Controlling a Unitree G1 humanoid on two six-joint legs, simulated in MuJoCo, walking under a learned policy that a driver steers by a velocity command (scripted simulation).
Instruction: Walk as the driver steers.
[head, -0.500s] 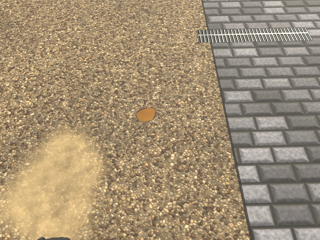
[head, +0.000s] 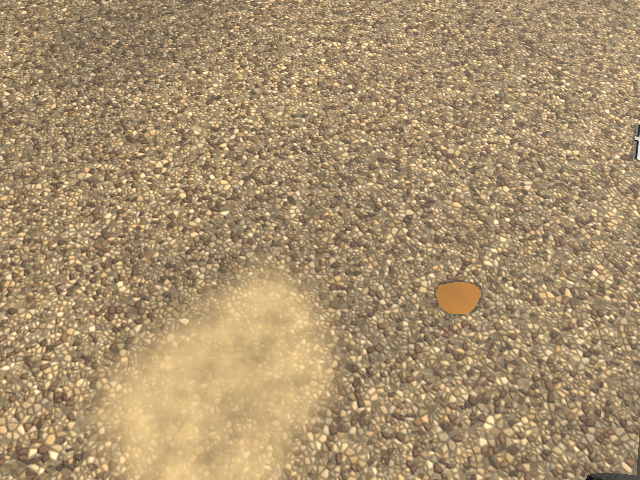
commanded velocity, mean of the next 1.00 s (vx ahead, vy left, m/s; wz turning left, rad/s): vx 0.30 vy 0.00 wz -0.34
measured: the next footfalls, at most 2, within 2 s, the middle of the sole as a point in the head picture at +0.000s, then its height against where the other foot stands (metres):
right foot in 0.44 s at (414, 478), level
left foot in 0.88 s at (311, 422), level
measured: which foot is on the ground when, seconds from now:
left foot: down 0.00-0.46, up 0.48-0.86, down 0.88-1.00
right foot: up 0.00-0.42, down 0.44-0.90, up 0.92-1.00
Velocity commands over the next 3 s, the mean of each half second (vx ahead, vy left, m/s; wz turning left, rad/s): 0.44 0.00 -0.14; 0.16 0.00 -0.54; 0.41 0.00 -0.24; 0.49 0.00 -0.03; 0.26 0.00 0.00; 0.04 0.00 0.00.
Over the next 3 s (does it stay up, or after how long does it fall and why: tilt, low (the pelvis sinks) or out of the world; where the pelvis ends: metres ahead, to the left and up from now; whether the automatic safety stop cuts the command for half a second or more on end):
stays up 1.03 -0.44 0.01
